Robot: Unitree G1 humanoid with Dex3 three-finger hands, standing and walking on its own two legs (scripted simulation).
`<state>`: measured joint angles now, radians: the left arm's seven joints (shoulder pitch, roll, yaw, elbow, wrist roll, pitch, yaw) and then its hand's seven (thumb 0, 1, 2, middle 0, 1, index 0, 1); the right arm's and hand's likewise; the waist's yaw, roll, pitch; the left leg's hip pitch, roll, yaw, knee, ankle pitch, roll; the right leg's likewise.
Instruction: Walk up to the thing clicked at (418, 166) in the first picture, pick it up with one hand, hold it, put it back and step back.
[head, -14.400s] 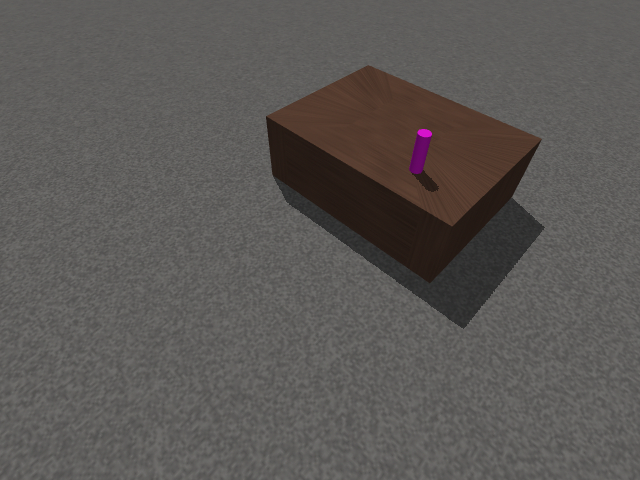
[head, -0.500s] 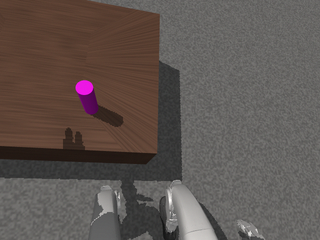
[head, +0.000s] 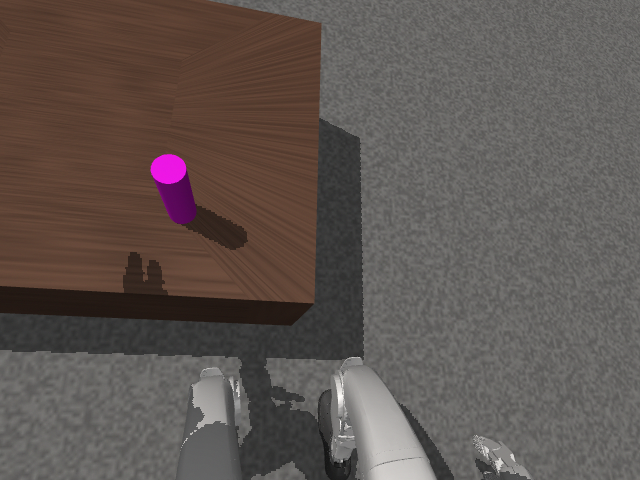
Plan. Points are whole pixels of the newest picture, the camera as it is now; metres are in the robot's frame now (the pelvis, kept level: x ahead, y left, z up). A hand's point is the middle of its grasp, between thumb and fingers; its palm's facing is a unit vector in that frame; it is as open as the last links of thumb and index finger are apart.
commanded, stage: go down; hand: left
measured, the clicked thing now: (176, 192) +0.54 +0.18 -0.22
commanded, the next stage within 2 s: approach in 0.46 s
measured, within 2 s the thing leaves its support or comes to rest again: neither
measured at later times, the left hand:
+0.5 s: hand out of the picture +0.46 +0.38 +0.07, palm faces +0.16 -0.99 +0.00, open 17.3 cm
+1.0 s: hand (15, 179) +0.48 +0.33 -0.06, palm faces +0.09 -1.00 +0.04, open 17.7 cm
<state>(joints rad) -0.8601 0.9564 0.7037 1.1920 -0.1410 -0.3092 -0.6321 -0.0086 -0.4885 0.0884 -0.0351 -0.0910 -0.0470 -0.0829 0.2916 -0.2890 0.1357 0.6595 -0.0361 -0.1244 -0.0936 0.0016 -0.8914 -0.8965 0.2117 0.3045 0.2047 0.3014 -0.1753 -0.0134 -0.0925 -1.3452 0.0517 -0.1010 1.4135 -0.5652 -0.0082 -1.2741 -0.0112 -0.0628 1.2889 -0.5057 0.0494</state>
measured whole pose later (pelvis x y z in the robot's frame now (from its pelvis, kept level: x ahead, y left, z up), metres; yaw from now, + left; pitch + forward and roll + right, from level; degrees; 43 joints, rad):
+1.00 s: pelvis -0.01 +0.00 -0.07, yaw -1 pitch +35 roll -7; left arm -0.88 0.84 0.63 1.26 -0.17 -0.47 -0.60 -0.01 -0.60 0.05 -0.02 -0.09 -0.04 -0.07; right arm 0.26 -0.32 0.13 0.64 -0.06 -0.14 -0.04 0.00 -0.86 -0.89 0.21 0.30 0.20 0.30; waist -0.20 -0.02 -0.14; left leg -1.65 0.04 -0.11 1.68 -0.64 -0.01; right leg -1.59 -0.02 -0.05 1.57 -0.59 0.04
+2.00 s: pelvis -0.05 -0.02 -0.21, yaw -1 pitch +36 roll -5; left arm -1.02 0.53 0.43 1.13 0.00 -0.46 -0.14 -0.01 -0.61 0.01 -0.06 -0.07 -0.08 -0.05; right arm 0.24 -0.29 0.05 0.65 -0.08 0.03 0.05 0.00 -0.92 -0.90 0.21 0.30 0.20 0.30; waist -0.22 0.01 -0.13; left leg -2.07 0.01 -0.11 2.12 -0.68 -0.03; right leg -2.03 -0.02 -0.01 2.05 -0.64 0.05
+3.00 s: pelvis -0.05 -0.01 -0.24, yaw -2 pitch +35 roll -6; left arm -1.09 0.57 0.41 1.17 0.02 -0.47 -0.13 0.00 0.04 0.70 -0.90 -0.89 -0.95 -0.88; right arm 0.22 -0.28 0.08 0.64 -0.09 0.06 0.07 0.00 -0.90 -0.89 0.21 0.30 0.20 0.30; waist -0.23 0.01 -0.10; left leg -2.15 0.00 -0.12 2.22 -0.69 -0.03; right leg -2.11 -0.02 -0.01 2.14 -0.65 0.05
